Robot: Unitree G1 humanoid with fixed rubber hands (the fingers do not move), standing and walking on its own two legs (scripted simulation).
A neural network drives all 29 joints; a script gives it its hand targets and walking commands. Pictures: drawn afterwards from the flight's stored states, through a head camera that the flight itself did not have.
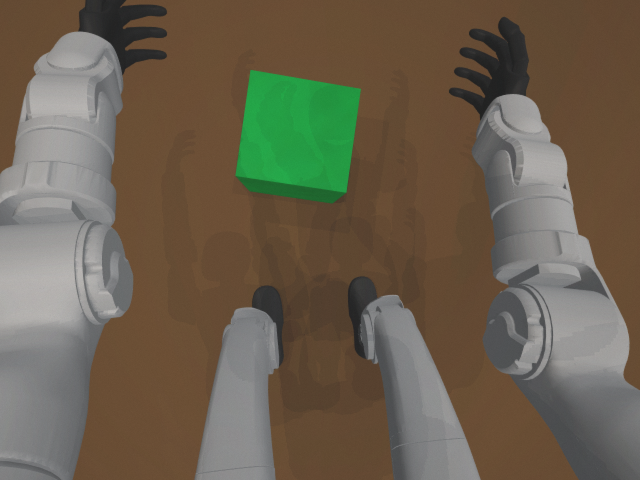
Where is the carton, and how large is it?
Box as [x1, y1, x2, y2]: [235, 70, 360, 202]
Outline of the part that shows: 250,70 235,175 251,191 325,202 333,202 346,191 360,89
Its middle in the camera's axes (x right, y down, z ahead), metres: -0.05 -0.20 +0.85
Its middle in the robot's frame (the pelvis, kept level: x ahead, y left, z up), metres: +0.55 -0.01 -0.54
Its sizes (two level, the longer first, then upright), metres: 0.210 0.200 0.250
